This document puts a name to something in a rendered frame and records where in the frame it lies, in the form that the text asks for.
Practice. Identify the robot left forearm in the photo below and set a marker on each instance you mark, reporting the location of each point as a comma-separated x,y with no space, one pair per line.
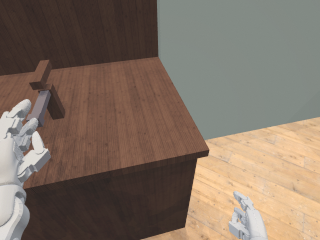
14,215

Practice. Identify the right robot hand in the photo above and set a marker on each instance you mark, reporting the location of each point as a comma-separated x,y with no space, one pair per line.
252,224

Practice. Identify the tap lever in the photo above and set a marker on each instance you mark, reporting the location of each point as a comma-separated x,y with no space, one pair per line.
40,107

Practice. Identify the left robot hand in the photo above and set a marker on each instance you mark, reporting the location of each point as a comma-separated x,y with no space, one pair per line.
14,141

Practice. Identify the counter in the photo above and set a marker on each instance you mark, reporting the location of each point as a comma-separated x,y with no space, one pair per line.
122,143

